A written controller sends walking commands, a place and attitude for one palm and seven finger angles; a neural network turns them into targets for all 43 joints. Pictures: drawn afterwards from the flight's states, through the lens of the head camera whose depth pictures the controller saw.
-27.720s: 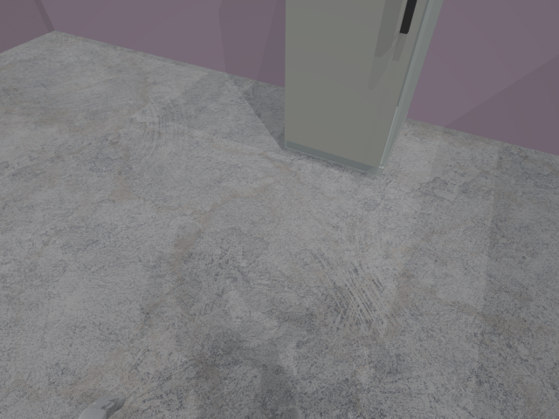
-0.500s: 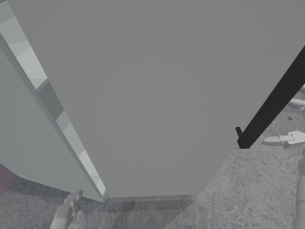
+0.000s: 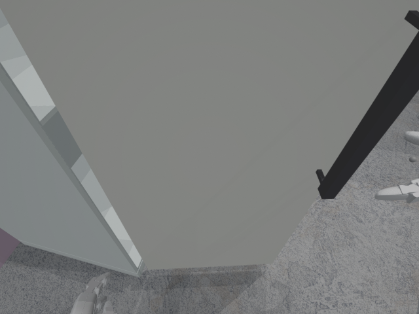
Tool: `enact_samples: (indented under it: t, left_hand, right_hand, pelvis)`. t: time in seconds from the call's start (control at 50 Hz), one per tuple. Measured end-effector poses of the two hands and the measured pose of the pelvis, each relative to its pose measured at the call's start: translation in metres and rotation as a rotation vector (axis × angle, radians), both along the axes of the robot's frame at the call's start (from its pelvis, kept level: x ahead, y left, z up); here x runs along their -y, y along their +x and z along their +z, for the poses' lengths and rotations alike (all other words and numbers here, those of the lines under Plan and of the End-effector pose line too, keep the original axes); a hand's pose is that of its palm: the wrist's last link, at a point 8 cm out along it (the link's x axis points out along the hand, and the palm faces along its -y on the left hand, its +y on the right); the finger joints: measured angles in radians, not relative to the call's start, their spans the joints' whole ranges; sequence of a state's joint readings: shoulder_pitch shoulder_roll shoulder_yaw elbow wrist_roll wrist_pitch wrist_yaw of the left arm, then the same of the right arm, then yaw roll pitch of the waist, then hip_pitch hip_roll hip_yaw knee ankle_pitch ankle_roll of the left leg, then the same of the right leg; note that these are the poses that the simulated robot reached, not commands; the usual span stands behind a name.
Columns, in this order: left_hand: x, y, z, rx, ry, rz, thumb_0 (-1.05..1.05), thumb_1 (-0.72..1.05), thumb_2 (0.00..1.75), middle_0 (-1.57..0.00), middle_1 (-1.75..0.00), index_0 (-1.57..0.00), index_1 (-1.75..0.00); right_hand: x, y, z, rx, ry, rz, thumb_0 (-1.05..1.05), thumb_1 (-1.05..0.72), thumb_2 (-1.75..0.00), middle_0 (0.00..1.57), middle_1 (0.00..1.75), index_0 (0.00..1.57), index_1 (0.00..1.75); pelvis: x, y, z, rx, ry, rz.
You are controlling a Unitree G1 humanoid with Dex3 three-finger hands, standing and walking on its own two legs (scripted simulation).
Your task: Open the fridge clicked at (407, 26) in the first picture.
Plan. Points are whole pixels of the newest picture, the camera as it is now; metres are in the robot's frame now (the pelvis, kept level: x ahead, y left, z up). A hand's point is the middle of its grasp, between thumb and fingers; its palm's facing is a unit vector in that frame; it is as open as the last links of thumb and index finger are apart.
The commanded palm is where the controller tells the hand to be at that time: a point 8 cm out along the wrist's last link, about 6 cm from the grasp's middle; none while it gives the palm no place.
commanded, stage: slip the hand off the handle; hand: right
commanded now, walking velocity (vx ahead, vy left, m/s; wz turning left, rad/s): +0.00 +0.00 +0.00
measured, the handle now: (359, 127) +0.39 -0.23 +0.18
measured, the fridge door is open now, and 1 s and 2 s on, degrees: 73 73 73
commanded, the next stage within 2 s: draw the hand back to the body in 0.62 s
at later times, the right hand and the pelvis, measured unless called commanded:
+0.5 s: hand out of the picture +0.25 -0.31 +0.15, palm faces +0.39 +0.90 -0.19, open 14.7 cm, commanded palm +0.21 -0.35 +0.16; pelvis +0.00 +0.01 +0.00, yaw -1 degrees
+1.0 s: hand out of the picture +0.24 -0.28 +0.16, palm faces +0.09 +0.99 -0.12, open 14.7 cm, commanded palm +0.18 -0.33 +0.17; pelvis +0.01 +0.02 +0.01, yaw -1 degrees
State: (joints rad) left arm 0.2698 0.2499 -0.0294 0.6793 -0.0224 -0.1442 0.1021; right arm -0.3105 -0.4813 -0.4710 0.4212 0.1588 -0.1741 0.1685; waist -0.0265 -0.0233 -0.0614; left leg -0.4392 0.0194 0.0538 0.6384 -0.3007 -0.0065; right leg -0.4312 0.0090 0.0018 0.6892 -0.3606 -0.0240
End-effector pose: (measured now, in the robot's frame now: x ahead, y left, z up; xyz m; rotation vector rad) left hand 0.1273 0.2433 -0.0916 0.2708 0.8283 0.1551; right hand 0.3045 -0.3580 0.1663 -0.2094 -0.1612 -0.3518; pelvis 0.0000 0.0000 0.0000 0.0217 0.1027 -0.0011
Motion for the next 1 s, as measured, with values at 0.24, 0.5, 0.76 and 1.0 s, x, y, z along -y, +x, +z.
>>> enact_samples:
  t: [0.24, 0.5, 0.76, 1.0]
  left_hand:
    - [-0.014, -0.009, 0.005, 0.026, 0.002, 0.028, 0.01, 0.9, 0.89, -0.2, -0.3, -0.2, -0.3]
    - [-0.005, 0.043, 0.019, 0.178, -0.013, -0.056, 0.01, 0.9, 0.89, -0.2, -0.3, -0.2, -0.3]
    - [0.004, 0.063, 0.025, 0.232, -0.022, -0.115, 0.01, 0.9, 0.89, -0.2, -0.3, -0.2, -0.3]
    - [-0.003, 0.058, 0.037, 0.307, -0.032, -0.052, 0.02, 0.9, 0.89, -0.2, -0.3, -0.2, -0.3]
  right_hand:
    - [-0.005, -0.039, -0.013, -0.006, -0.004, -0.035, -0.02, 0.55, -0.2, 0.25, 1.16, 0.25, 1.15]
    - [-0.003, -0.091, -0.006, -0.013, -0.017, -0.036, -0.02, 0.55, -0.2, 0.25, 1.16, 0.25, 1.15]
    - [-0.008, -0.117, -0.007, -0.006, -0.026, -0.064, -0.02, 0.55, -0.2, 0.25, 1.16, 0.25, 1.15]
    - [-0.024, -0.086, 0.0, -0.144, 0.092, 0.255, -0.02, 0.55, -0.2, 0.25, 1.15, 0.25, 1.15]
  pelvis:
    - [-0.007, 0.0, 0.001, 0.015, -0.008, 0.018]
    - [-0.015, 0.001, 0.002, 0.038, -0.007, -0.009]
    - [-0.021, 0.004, 0.001, 0.049, -0.007, -0.024]
    - [-0.016, 0.013, 0.007, 0.09, -0.004, -0.015]
